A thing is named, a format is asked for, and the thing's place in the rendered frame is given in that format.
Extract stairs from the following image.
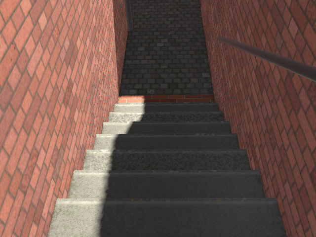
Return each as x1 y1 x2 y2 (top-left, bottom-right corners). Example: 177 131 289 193
47 104 286 237

